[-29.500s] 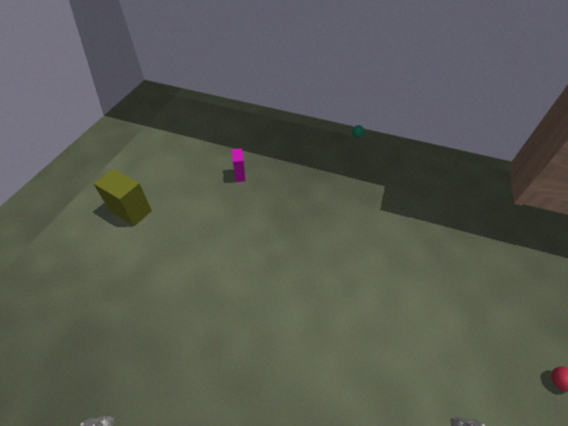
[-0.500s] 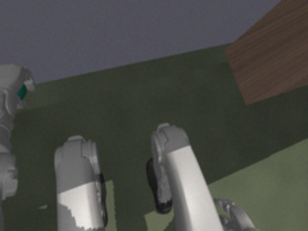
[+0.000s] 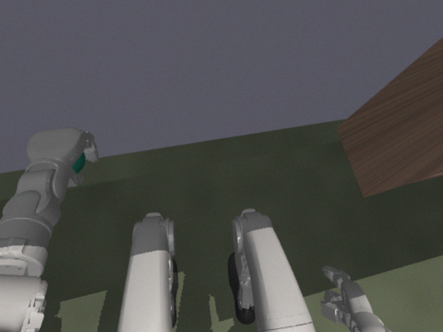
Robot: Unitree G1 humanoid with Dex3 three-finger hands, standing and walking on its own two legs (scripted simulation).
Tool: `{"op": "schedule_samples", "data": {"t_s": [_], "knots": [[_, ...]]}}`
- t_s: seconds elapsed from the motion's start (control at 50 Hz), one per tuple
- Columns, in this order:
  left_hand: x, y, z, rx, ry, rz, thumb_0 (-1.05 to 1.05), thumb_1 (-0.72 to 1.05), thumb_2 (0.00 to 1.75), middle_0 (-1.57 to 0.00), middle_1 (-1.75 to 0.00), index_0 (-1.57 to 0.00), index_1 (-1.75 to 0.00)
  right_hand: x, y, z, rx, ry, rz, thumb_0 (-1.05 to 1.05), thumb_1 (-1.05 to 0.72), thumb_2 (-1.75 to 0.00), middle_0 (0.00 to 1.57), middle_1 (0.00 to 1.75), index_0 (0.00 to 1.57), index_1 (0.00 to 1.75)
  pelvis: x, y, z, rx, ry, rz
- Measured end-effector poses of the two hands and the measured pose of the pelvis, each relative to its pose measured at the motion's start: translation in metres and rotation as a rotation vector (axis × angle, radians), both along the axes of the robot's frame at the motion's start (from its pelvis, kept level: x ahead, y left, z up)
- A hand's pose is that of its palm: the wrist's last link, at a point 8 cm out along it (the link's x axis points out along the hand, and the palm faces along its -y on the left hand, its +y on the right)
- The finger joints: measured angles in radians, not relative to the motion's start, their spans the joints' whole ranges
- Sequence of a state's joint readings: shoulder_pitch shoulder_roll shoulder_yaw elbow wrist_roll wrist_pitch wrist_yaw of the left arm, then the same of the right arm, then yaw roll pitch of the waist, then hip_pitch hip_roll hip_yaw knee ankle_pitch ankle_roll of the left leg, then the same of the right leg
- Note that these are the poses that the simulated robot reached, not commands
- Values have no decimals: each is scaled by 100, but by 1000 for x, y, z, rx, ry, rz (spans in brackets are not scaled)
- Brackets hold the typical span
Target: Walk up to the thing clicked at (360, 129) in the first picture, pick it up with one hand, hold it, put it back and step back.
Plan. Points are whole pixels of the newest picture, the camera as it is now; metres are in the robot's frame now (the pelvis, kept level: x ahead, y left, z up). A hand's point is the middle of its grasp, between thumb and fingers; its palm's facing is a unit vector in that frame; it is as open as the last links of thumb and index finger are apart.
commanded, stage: lift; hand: left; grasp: from above
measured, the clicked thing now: (65, 159) +0.42 +0.29 -0.11
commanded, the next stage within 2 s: hold in 0.94 s
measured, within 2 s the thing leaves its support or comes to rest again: neither
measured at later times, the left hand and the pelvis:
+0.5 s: hand (18, 151) +0.36 +0.25 +0.09, palm faces -0.47 -0.09 -0.88, open 7.0 cm; pelvis +0.03 +0.00 +0.17, yaw +2 degrees
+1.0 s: hand (0, 100) +0.38 +0.23 +0.16, palm faces -0.46 -0.11 -0.88, open 6.8 cm; pelvis +0.07 +0.00 +0.25, yaw +2 degrees
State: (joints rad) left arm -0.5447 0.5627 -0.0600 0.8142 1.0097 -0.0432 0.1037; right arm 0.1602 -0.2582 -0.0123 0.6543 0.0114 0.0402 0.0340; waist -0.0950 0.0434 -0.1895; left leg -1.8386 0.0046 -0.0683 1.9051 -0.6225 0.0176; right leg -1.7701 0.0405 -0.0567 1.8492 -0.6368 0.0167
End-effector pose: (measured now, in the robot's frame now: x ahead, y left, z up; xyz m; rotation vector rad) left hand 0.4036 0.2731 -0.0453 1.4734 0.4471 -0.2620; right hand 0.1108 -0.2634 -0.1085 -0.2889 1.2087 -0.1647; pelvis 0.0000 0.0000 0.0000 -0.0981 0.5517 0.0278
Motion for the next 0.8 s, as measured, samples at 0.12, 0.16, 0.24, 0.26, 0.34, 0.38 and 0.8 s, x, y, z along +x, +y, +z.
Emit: {"op": "schedule_samples", "data": {"t_s": [0.12,0.16,0.24,0.26,0.34,0.38,0.8], "knots": [[-17,-4,58,-6,0,15,-2,19,59,-57,-72,-94,-80,10,6,49,7,-47,-21,0,-92,-90,20,30,20,30,4,0,50,13,-55,9],[-22,-5,77,-8,4,17,-2,18,60,-57,-72,-94,-80,11,7,66,9,-61,-29,0,-92,-90,20,30,20,30,7,0,66,18,-75,12],[-33,-8,114,-5,13,17,-2,18,60,-57,-73,-94,-81,13,9,99,12,-88,-47,0,-92,-90,20,30,20,30,12,1,99,27,-121,13],[-35,-8,122,-4,16,17,-1,18,61,-57,-73,-94,-81,13,9,107,12,-94,-51,0,-92,-90,20,30,20,30,14,1,106,30,-133,14],[-41,-10,149,-3,31,17,-1,17,60,-57,-73,-93,-81,14,9,134,11,-115,-59,0,-92,-90,20,30,20,30,19,1,133,38,-173,15],[-42,-11,161,-2,34,17,-1,17,60,-57,-74,-92,-82,14,9,146,9,-124,-63,0,-92,-90,20,30,20,30,22,1,145,42,-190,16],[-21,-35,244,1,17,35,-2,19,58,-56,-75,-93,-83,28,4,222,28,-114,-95,1,-91,-90,20,30,20,30,59,-2,227,76,-313,5]]}}
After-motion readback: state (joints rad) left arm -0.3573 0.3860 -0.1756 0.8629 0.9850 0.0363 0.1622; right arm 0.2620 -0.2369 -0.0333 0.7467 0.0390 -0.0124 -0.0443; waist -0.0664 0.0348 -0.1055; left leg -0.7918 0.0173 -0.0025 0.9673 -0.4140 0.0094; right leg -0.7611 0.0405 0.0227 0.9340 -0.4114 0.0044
